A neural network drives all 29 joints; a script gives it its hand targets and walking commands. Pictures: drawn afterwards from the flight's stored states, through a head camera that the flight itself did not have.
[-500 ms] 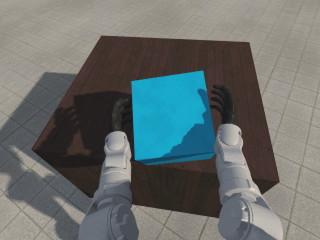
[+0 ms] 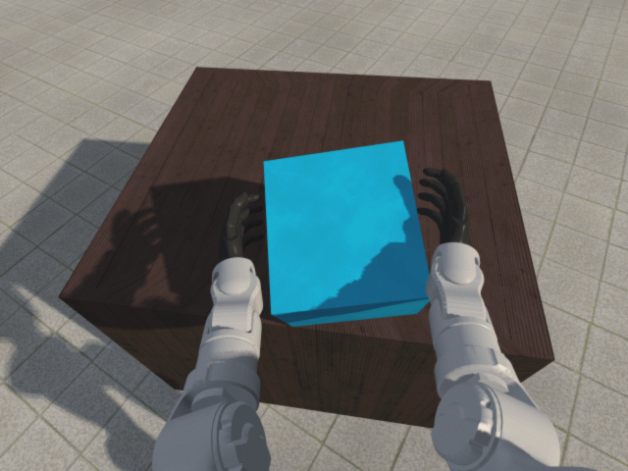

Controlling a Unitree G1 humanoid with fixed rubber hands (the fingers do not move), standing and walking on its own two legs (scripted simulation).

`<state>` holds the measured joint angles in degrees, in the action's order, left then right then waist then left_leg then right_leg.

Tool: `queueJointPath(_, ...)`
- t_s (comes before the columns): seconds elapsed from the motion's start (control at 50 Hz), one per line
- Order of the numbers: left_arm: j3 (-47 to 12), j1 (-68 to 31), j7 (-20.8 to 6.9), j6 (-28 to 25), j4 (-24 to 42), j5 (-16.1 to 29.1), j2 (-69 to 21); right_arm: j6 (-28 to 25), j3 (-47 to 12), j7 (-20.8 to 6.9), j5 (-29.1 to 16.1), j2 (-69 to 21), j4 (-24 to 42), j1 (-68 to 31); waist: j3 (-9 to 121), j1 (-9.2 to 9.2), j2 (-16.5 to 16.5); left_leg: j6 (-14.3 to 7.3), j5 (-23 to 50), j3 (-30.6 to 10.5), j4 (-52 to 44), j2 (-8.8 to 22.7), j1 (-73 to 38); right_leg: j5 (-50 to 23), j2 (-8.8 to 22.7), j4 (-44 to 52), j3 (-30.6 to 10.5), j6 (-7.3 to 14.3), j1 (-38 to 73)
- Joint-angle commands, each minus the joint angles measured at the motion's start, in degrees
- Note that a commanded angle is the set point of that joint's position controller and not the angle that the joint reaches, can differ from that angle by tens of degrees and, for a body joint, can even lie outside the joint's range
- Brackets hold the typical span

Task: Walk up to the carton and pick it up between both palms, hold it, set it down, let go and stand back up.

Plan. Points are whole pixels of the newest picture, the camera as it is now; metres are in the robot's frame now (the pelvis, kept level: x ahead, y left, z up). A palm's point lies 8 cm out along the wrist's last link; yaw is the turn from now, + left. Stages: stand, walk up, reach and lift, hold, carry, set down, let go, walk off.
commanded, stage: set down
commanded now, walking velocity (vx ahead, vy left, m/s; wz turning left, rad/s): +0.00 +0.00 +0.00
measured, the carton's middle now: (343, 241) +0.45 -0.07 -0.01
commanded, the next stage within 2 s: none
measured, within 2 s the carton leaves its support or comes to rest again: rests again in 1.78 s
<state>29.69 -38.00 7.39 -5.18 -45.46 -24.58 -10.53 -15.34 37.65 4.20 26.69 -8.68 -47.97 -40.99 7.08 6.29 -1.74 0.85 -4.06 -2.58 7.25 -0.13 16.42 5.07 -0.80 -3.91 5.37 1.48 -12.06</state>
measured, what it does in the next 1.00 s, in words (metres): stands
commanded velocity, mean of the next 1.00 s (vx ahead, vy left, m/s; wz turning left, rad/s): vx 0.00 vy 0.00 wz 0.00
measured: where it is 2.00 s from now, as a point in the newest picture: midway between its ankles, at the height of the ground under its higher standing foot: outside the picture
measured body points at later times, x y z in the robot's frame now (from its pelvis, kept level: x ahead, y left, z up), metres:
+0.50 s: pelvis -0.01 -0.02 +0.00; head +0.08 -0.03 +0.44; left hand +0.44 +0.07 +0.03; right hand +0.41 -0.22 +0.07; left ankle -0.03 +0.12 -0.75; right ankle -0.06 -0.10 -0.75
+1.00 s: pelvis +0.01 +0.00 +0.00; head +0.15 -0.03 +0.42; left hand +0.48 +0.03 +0.01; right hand +0.42 -0.26 +0.02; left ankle -0.03 +0.13 -0.75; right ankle -0.05 -0.09 -0.75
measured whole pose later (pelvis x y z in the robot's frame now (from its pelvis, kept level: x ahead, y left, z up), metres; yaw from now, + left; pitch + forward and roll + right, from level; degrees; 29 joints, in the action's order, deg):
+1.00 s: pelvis +0.01 +0.00 +0.00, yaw -5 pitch +22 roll +0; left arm 33.8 -51.3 4.4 -7.4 -54.3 -27.2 -7.3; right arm -8.2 47.2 -0.4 38.3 -8.6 -41.9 -48.6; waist 5.2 5.7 -2.7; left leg 0.6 -3.6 1.3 5.6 1.2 24.3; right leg 4.5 -1.6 -6.5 4.3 1.1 -23.6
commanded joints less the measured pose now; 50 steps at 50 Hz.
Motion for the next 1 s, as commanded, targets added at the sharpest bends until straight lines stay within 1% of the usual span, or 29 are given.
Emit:
queueJointPath(0.0,-17.2,-35.7,-9.8,-4.2,-2.0,-0.5,-21.0,-0.1,-18.9,-8.5,3.8,-20.5,-3.2,-27.3,26.1,0.08,3.3,2.0,18.5,0.3,3.6,0.9,-14.3,-37.4,-0.9,-9.5,0.3,-4.0,15.7)
queueJointPath(0.06,-14.2,-36.2,-10.7,-3.6,-3.7,-0.2,-18.3,1.3,-18.9,-8.5,3.6,-20.1,-2.8,-28.3,22.5,-0.55,5.4,0.1,14.9,0.2,1.8,0.7,-11.7,-39.0,-0.6,-10.2,-0.4,-5.1,18.2)
queueJointPath(0.1,-12.5,-37.5,-11.2,-3.5,-3.9,-0.2,-17.0,1.9,-18.4,-8.5,3.6,-20.2,-2.0,-29.3,22.1,-0.83,5.6,-1.0,13.2,0.3,0.7,0.3,-9.3,-40.5,-0.3,-10.8,-0.8,-5.7,20.4)
queueJointPath(0.16,-10.7,-40.1,-11.6,-4.1,-3.4,-0.5,-15.8,2.2,-17.0,-8.5,4.4,-20.5,-0.6,-30.9,23.9,-1.12,4.3,-2.3,11.8,0.5,-0.7,-0.2,-6.5,-42.3,0.3,-11.7,-1.4,-6.2,23.2)
queueJointPath(0.24,-9.6,-43.6,-11.5,-5.6,-2.4,-1.2,-15.2,2.2,-14.5,-8.5,6.5,-21.3,0.5,-32.4,28.9,-1.27,1.6,-3.2,10.9,0.9,-1.9,-0.6,-4.4,-43.2,0.9,-12.5,-1.5,-6.4,24.7)
queueJointPath(0.3,-9.4,-45.3,-11.2,-6.7,-2.2,-1.5,-15.2,2.4,-12.7,-8.5,8.2,-21.8,0.4,-32.5,32.2,-1.11,0.6,-3.2,10.5,1.1,-2.3,-0.5,-3.9,-42.8,1.1,-12.7,-1.3,-6.4,24.3)
queueJointPath(0.34,-9.5,-45.8,-11.0,-7.1,-2.6,-1.5,-15.3,2.7,-11.6,-8.6,9.3,-22.1,-0.1,-32.2,33.4,-0.81,0.5,-3.0,10.3,1.3,-2.4,-0.4,-3.8,-42.3,1.0,-12.7,-1.1,-6.4,23.4)
queueJointPath(0.46,-9.8,-45.8,-10.9,-7.5,-5.0,-0.9,-15.2,4.4,-9.7,-8.9,10.9,-22.1,-2.0,-31.1,32.5,0.51,2.4,-2.0,10.1,1.4,-1.9,0.0,-4.9,-41.3,0.2,-12.4,-0.4,-6.6,18.9)
queueJointPath(0.52,-10.2,-45.7,-10.9,-7.3,-6.0,-0.5,-15.6,4.9,-9.0,-9.1,11.2,-21.9,-2.4,-30.9,31.8,1.10,2.4,-1.3,11.3,1.4,-1.0,0.1,-6.1,-41.4,-0.1,-12.1,0.0,-6.4,16.1)
queueJointPath(0.58,-10.7,-45.7,-10.6,-7.0,-6.4,-0.7,-16.7,4.8,-8.1,-9.4,11.5,-21.9,-2.6,-30.7,31.9,1.35,0.9,-0.3,13.9,1.4,0.5,0.3,-9.5,-40.7,-0.4,-11.2,0.6,-5.9,11.6)
queueJointPath(0.66,-11.4,-45.0,-9.9,-6.5,-6.2,-1.7,-18.7,3.9,-7.0,-9.9,11.7,-22.0,-2.5,-30.7,32.7,0.86,-2.1,0.9,19.2,1.8,3.1,0.8,-14.5,-38.3,-0.4,-9.5,1.2,-4.7,5.4)
queueJointPath(0.7,-11.7,-44.0,-9.6,-6.1,-6.0,-2.4,-19.8,3.3,-7.0,-10.1,11.5,-22.2,-2.3,-31.2,32.9,0.52,-3.1,1.2,21.1,1.9,3.9,0.9,-14.9,-37.5,-0.2,-9.1,1.2,-4.2,4.5)
queueJointPath(0.74,-11.5,-42.9,-9.4,-6.0,-6.9,-3.3,-20.5,2.6,-6.5,-10.1,12.1,-22.6,-2.0,-31.4,33.5,0.13,-3.6,0.9,22.5,1.9,4.3,1.0,-14.2,-38.7,0.1,-9.0,1.1,-4.0,4.2)
queueJointPath(0.76,-11.5,-42.6,-9.3,-5.9,-7.3,-3.5,-20.7,2.3,-6.7,-10.2,12.0,-22.7,-1.9,-31.8,33.6,-0.08,-3.4,0.8,23.1,1.9,4.4,1.1,-13.7,-39.3,0.2,-9.1,1.0,-3.9,4.4)
queueJointPath(0.78,-9.0,-42.4,-9.5,-5.9,-5.7,-4.5,-16.1,2.9,-6.2,-10.5,13.4,-21.2,1.3,-32.4,30.7,-0.09,-0.5,0.5,21.0,0.5,5.2,0.1,-12.4,-40.1,-0.6,-10.0,0.8,-5.1,5.4)
queueJointPath(0.8,-8.8,-42.1,-9.6,-5.7,-6.2,-4.7,-15.3,3.6,-6.0,-10.8,13.5,-21.1,1.7,-32.8,31.4,-0.19,0.0,0.2,19.2,0.7,4.3,-0.2,-11.0,-41.0,-0.4,-10.4,0.4,-5.3,6.6)
queueJointPath(0.82,-8.9,-42.4,-9.6,-5.6,-6.3,-4.8,-15.5,4.1,-6.0,-11.2,13.8,-20.8,1.1,-32.3,31.8,0.18,0.4,0.1,19.3,0.7,3.8,-0.1,-10.5,-42.3,-0.6,-10.9,0.4,-5.4,7.0)
queueJointPath(0.84,-9.1,-42.2,-9.6,-5.4,-6.6,-4.4,-16.0,4.1,-6.8,-11.3,13.6,-21.3,1.6,-33.0,33.1,-0.50,1.3,-0.3,19.2,0.7,3.9,-0.1,-10.1,-42.8,-0.5,-11.3,0.6,-5.6,7.1)
queueJointPath(0.88,-9.8,-42.2,-9.6,-5.4,-6.3,-3.9,-16.5,3.9,-8.1,-11.5,13.3,-21.9,2.3,-32.8,34.7,-1.13,2.7,-0.7,20.5,0.8,3.8,-0.2,-9.3,-45.5,-0.5,-11.9,0.2,-5.9,8.4)
queueJointPath(0.9,-10.1,-41.9,-9.4,-5.5,-7.2,-3.9,-16.7,3.5,-8.9,-11.5,13.0,-22.1,2.9,-33.1,36.0,-1.34,2.2,-0.9,21.0,1.0,3.8,-0.3,-8.1,-47.2,-0.2,-12.3,-0.2,-5.9,9.4)
queueJointPath(0.92,-10.0,-41.4,-9.4,-5.9,-8.1,-3.6,-17.0,3.0,-9.6,-11.6,13.0,-22.5,3.3,-33.6,37.3,-1.60,3.4,-1.4,21.8,0.8,4.0,-0.2,-6.7,-49.6,-0.3,-13.1,-0.5,-6.2,10.2)
queueJointPath(0.94,-10.6,-41.8,-9.3,-6.3,-8.5,-3.4,-17.5,2.3,-10.1,-11.5,12.9,-22.8,2.9,-34.1,39.2,-1.68,3.5,-1.6,21.8,1.0,3.7,-0.2,-4.6,-51.2,0.1,-13.6,-0.8,-6.1,11.9)
queueJointPath(0.96,-11.1,-41.8,-9.2,-6.9,-8.4,-3.2,-18.4,1.8,-10.3,-11.5,12.9,-23.0,2.7,-33.3,39.6,-1.43,2.8,-1.7,23.4,0.9,4.0,-0.1,-4.3,-53.0,0.1,-13.9,-0.8,-6.1,12.2)
queueJointPath(0.98,-11.8,-42.9,-9.1,-7.1,-8.5,-3.2,-18.9,1.3,-10.1,-11.3,13.1,-23.3,2.1,-33.5,40.2,-1.04,2.1,-1.4,25.4,0.9,4.4,0.0,-5.8,-53.5,0.0,-13.9,-0.7,-6.0,10.6)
